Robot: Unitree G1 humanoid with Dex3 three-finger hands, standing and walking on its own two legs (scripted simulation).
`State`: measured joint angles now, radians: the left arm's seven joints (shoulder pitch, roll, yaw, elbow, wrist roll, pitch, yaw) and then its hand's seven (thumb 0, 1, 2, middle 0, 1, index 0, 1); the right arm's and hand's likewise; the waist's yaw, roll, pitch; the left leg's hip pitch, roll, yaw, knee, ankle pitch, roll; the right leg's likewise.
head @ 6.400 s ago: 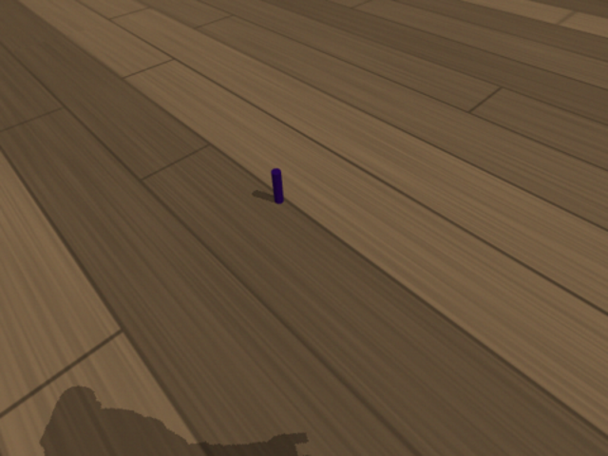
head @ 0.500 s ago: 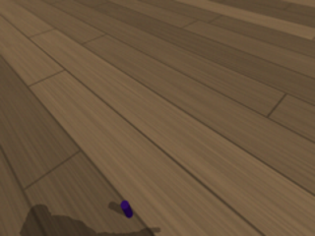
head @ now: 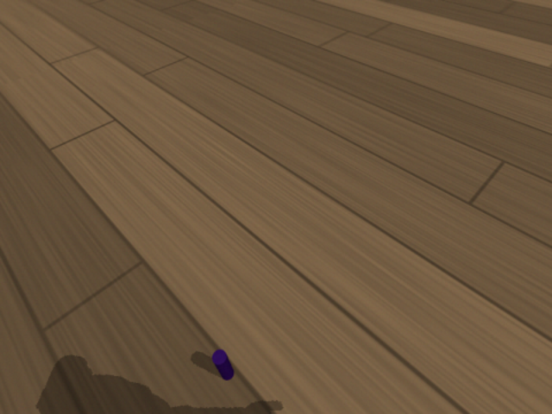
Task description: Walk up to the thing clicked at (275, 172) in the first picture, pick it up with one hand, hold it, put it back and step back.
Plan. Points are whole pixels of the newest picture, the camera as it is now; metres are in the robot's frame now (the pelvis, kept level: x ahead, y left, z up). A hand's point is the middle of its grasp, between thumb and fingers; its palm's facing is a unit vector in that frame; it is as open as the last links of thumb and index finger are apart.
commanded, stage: stand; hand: left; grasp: from the side
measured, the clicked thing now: (223, 365) +0.37 +0.23 -0.69
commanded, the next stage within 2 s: go down in 0.72 s
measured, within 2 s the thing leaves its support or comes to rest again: neither
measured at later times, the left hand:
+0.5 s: hand out of the picture +0.08 +0.25 -0.15, palm faces -0.02 -0.94 -0.35, open 7.4 cm
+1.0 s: hand out of the picture +0.14 +0.25 -0.16, palm faces +0.05 -0.95 -0.32, open 9.5 cm
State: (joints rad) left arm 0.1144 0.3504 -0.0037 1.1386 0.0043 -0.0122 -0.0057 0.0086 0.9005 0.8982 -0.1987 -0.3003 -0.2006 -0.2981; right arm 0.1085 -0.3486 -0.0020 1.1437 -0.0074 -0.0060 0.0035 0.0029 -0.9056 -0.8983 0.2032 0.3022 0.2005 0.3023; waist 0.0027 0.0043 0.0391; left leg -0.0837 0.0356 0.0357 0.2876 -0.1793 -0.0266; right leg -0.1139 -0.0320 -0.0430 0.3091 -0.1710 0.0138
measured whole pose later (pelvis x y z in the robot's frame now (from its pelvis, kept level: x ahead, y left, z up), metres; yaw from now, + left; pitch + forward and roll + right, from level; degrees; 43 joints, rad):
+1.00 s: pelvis -0.01 +0.00 -0.01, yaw +1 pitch +4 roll +0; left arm -0.05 0.33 0.13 1.10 0.04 -0.02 -0.02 0.01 0.66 0.65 -0.12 -0.16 -0.13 -0.15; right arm 0.19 -0.29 -0.02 0.86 0.03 -0.04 -0.03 0.00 -0.95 -0.91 0.20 0.30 0.20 0.30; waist -0.01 -0.01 0.04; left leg -0.30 0.04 0.02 0.48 -0.25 -0.02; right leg -0.32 -0.04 -0.05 0.48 -0.23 0.01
